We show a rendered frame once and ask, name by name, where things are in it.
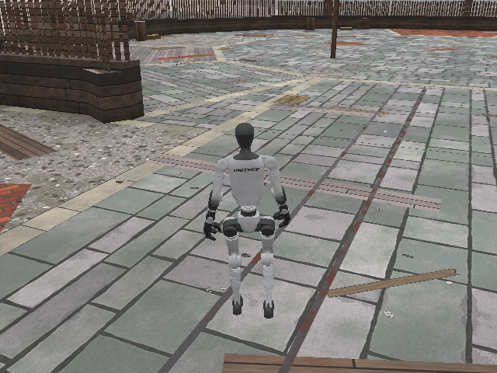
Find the humanoid robot torso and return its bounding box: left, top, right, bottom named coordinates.
left=228, top=153, right=265, bottom=233

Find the right robot upper arm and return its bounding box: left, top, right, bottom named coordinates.
left=262, top=155, right=283, bottom=198

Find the robot left hand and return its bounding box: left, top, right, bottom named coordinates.
left=203, top=222, right=221, bottom=241

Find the left robot forearm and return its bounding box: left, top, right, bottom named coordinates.
left=205, top=190, right=220, bottom=224

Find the robot right hand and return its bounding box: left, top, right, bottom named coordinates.
left=273, top=211, right=290, bottom=228

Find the left robot upper arm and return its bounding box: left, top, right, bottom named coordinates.
left=211, top=158, right=230, bottom=201

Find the robot right shin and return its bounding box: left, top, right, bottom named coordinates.
left=263, top=253, right=274, bottom=308

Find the right robot forearm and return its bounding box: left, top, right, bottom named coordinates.
left=275, top=186, right=289, bottom=214

